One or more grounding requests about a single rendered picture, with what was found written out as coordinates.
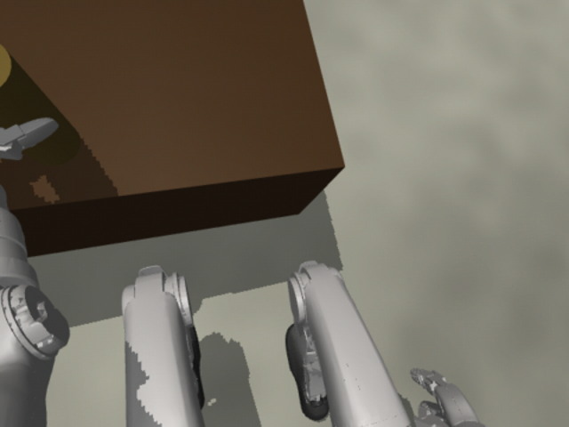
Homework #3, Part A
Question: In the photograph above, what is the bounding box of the left robot hand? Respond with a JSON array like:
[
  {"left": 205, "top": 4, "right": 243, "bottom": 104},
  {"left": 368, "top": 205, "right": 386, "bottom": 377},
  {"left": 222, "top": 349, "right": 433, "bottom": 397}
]
[{"left": 0, "top": 117, "right": 59, "bottom": 160}]

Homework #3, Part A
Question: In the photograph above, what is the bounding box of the bottle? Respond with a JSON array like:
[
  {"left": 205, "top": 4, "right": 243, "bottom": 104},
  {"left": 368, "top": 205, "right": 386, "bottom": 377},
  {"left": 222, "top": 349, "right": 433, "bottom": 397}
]
[{"left": 0, "top": 45, "right": 81, "bottom": 165}]

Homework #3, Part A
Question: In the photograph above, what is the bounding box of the left robot foot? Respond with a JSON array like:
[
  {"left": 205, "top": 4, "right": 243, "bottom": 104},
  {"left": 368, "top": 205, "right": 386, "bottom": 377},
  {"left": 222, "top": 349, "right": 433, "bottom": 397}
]
[{"left": 189, "top": 326, "right": 204, "bottom": 410}]

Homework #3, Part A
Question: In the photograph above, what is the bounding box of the right robot hand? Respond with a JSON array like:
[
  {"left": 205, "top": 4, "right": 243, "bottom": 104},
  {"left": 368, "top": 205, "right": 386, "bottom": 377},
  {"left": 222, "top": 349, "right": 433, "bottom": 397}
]
[{"left": 411, "top": 368, "right": 480, "bottom": 427}]

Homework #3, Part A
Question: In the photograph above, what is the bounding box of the left robot arm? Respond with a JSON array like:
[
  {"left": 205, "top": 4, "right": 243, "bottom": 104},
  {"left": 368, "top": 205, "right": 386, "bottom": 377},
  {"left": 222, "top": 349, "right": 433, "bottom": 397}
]
[{"left": 0, "top": 184, "right": 70, "bottom": 427}]

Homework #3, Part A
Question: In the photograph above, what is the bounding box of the right robot foot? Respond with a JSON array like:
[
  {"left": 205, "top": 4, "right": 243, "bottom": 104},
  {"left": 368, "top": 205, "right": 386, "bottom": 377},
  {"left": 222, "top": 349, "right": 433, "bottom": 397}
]
[{"left": 285, "top": 324, "right": 329, "bottom": 421}]

